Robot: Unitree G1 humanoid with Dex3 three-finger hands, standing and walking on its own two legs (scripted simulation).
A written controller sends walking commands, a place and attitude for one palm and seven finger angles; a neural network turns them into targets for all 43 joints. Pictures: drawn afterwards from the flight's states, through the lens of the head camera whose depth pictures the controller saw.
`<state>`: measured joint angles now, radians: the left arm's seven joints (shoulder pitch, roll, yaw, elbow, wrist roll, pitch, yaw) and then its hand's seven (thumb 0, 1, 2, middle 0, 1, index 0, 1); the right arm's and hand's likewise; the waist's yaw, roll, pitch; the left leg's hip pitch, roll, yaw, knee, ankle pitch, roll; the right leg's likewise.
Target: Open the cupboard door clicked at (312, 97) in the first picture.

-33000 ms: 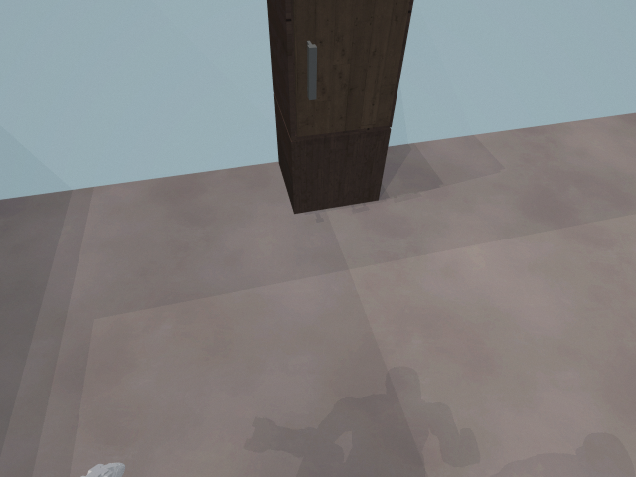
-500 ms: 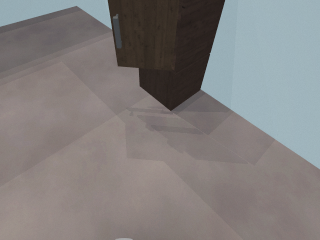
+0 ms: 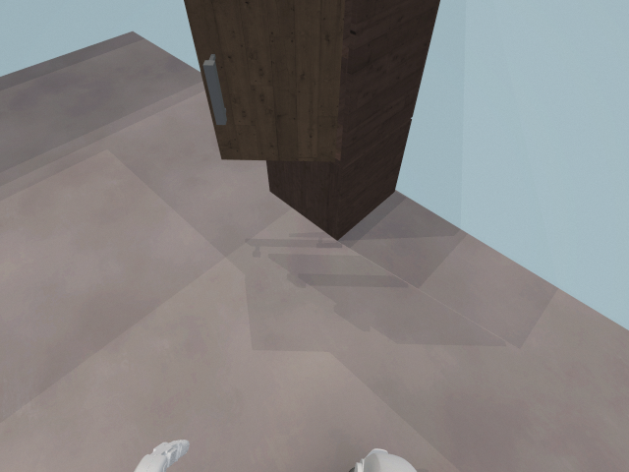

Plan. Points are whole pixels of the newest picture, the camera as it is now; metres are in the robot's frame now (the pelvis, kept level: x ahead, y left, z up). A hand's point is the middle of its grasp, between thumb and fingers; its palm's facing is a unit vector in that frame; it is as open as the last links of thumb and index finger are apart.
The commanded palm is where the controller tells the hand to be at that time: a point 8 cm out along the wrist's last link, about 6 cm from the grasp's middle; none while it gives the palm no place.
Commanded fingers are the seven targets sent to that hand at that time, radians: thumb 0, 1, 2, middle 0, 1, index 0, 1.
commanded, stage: take the last steps up to it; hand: left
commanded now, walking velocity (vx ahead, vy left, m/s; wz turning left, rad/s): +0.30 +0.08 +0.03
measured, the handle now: (217, 90) +1.02 +0.28 -0.08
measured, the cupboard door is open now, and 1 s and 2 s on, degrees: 42 42 42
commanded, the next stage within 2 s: come to a stop and stand still in 1.02 s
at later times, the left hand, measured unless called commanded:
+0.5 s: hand out of the picture +0.11 +0.21 -0.18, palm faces +0.15 -0.97 -0.18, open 7.3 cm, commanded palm none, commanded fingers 0.00 0.90 0.90 -0.20 -0.30 -0.20 -0.30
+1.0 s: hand (205, 281) +0.46 +0.22 -0.15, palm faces -0.02 -0.97 -0.24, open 7.3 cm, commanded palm none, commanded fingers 0.00 0.90 0.90 -0.20 -0.30 -0.20 -0.30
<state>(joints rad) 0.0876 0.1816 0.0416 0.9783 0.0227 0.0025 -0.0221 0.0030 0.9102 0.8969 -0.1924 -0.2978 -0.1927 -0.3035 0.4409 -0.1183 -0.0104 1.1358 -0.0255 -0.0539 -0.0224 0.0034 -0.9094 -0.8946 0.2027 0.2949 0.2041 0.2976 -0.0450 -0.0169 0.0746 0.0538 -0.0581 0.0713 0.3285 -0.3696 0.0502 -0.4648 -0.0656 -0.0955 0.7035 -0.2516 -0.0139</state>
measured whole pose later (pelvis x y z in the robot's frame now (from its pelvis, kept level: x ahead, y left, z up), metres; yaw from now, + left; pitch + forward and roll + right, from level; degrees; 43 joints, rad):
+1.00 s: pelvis +0.35 +0.03 +0.00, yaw -1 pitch -1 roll +1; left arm 0.12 0.18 0.05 0.98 0.02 -0.06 -0.01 0.00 0.92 0.90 -0.19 -0.30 -0.19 -0.30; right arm 0.37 -0.18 -0.04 1.14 -0.02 -0.01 -0.01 0.00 -0.92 -0.89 0.20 0.29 0.20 0.30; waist -0.04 0.02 0.07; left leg -0.25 0.03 0.10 0.83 -0.50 0.00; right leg -0.31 -0.05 -0.12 0.59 -0.27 -0.05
